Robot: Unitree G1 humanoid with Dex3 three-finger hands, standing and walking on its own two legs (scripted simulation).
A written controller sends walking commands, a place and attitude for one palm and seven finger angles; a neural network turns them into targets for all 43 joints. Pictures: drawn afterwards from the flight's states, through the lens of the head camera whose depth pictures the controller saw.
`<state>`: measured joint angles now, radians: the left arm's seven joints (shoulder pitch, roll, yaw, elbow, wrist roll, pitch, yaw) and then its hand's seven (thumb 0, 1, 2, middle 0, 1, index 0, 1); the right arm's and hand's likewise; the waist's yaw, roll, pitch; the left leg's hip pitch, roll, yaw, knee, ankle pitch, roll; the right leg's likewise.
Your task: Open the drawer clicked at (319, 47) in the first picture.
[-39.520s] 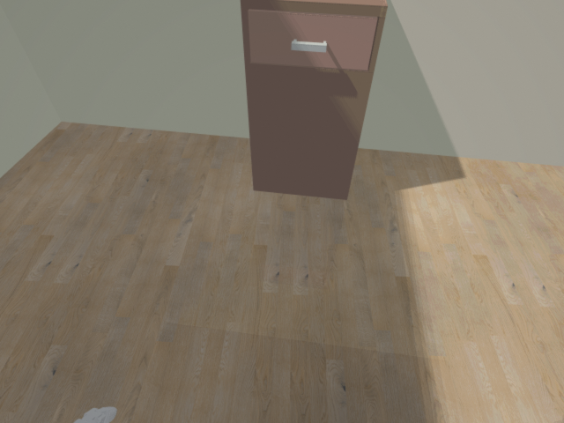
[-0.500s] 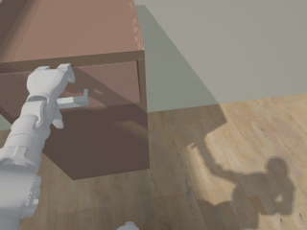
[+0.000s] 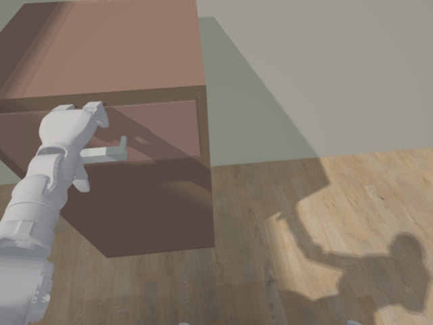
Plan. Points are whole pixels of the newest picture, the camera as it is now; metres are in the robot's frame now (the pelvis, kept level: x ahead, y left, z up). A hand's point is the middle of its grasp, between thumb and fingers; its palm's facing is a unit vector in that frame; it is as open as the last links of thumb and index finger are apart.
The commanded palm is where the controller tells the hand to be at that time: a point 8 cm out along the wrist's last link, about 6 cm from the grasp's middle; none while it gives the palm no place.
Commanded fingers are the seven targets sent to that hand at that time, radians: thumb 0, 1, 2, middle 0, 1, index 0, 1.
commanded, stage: re-aim the fingers above the handle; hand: left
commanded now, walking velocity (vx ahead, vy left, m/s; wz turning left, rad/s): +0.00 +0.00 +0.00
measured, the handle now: (98, 148) +0.47 +0.28 +0.03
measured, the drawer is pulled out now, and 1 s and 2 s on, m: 0.00 0.00 0.00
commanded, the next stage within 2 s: lower the fingers behind the handle in 1.66 s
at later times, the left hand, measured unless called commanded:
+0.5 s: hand (82, 146) +0.43 +0.28 +0.09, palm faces -0.01 -0.01 -1.00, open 13.6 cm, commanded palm +0.42 +0.33 +0.13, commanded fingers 0.00 -0.50 0.30 -0.30 -1.20 -0.30 -1.20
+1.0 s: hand (81, 147) +0.43 +0.28 +0.09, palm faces +0.00 +0.00 -1.00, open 13.6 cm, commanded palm +0.42 +0.34 +0.13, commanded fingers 0.00 -0.50 0.30 -0.30 -1.20 -0.30 -1.20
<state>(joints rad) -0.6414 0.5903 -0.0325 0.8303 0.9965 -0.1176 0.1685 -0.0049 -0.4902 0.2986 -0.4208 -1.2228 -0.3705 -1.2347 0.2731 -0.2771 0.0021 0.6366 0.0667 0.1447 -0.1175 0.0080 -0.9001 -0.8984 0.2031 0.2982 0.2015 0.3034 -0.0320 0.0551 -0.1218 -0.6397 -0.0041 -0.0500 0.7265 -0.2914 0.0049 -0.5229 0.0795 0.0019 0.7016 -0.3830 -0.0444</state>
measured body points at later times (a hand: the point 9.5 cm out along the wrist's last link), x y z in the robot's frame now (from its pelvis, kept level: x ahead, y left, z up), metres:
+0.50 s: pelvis +0.00 +0.01 +0.00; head +0.04 -0.01 +0.45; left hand +0.42 +0.28 +0.14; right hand +0.07 -0.27 -0.13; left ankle +0.04 +0.12 -0.71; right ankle -0.03 -0.09 -0.71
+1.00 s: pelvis -0.01 +0.02 +0.00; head +0.04 +0.01 +0.45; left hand +0.42 +0.28 +0.14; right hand +0.07 -0.25 -0.12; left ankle +0.04 +0.12 -0.71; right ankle -0.03 -0.09 -0.71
